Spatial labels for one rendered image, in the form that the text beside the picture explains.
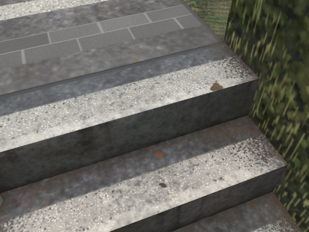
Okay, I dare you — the stairs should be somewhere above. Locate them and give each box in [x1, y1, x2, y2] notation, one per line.
[0, 78, 302, 232]

